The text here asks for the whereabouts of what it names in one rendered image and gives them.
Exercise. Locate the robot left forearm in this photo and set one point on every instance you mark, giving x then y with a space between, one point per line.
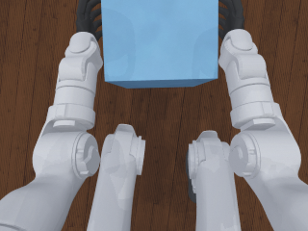
72 110

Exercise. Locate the left robot hand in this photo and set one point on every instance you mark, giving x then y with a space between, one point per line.
85 18

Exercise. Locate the robot right upper arm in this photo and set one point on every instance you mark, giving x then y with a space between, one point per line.
269 161

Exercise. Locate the robot left upper arm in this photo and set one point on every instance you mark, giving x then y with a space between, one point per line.
62 162

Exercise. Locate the right robot thigh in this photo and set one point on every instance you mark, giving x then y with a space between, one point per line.
216 197

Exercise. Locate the carton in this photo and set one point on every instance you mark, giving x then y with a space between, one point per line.
159 43

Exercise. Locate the robot right foot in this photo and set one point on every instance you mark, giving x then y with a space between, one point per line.
191 194

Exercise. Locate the robot right forearm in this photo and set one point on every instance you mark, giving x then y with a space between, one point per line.
253 108

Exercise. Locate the right robot hand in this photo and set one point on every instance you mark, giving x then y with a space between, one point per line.
234 15

